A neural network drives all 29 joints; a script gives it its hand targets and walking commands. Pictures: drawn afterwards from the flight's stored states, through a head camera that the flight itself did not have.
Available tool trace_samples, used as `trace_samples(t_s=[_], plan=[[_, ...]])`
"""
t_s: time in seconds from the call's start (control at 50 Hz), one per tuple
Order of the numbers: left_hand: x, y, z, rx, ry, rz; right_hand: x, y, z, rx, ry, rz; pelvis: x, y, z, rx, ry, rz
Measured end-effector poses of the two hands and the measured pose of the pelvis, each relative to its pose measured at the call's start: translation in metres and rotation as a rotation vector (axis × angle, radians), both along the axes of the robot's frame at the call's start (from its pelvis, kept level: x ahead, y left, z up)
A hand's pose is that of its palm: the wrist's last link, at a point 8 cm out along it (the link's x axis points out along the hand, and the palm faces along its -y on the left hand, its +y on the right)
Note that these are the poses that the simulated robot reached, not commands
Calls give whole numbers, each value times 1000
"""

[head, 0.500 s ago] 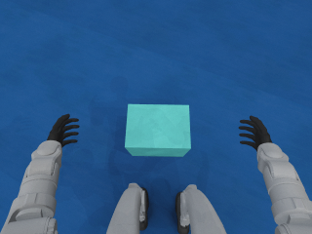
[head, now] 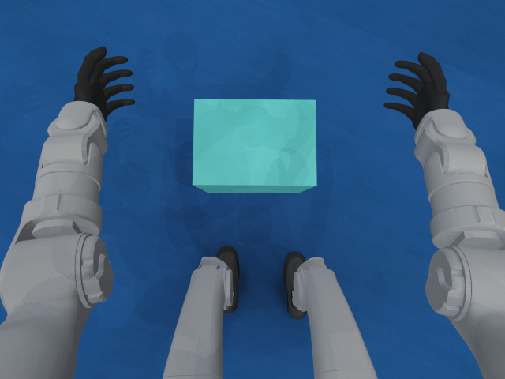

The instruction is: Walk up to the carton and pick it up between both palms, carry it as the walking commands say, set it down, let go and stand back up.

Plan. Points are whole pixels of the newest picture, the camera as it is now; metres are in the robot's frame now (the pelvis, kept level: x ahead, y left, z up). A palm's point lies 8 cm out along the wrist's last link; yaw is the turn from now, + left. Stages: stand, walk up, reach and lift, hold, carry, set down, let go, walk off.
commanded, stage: reach and lift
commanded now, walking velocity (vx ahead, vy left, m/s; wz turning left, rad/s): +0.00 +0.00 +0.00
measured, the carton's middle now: (253, 153) +0.51 +0.01 -0.52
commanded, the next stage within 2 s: none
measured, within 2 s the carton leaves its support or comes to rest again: neither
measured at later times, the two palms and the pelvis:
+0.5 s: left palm (117, 102) +0.52 +0.25 -0.16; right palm (398, 107) +0.51 -0.23 -0.16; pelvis +0.00 -0.01 -0.06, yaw -1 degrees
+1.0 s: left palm (151, 129) +0.52 +0.24 -0.32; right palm (362, 132) +0.51 -0.23 -0.32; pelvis -0.03 -0.01 -0.20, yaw -2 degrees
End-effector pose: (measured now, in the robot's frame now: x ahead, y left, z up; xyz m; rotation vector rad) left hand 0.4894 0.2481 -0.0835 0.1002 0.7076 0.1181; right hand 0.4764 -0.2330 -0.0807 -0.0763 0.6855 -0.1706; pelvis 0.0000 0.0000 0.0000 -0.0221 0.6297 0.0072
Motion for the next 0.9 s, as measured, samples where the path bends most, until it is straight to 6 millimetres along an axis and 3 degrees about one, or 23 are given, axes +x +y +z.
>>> trace_samples(t_s=[0.16, 0.38, 0.5, 0.72, 0.9], plan=[[33, -6, -15, -32, -45, 4, 35, 6, -15, 21, -50, 4, 9, 1, -11, -1, 119, -9], [25, -1, -45, -42, -33, 12, 28, 0, -47, 29, -27, -7, 12, -3, -24, 1, 181, -18], [31, -3, -74, -50, -34, 11, 33, 3, -78, 39, -20, -16, 3, -6, -56, -3, 197, -16], [29, -6, -154, -40, -38, 20, 31, 2, -155, 32, -26, -25, -15, -9, -127, -8, 211, -22], [28, -5, -205, -32, -31, 24, 32, 4, -206, 29, -15, -28, -26, -8, -173, -9, 180, -26]])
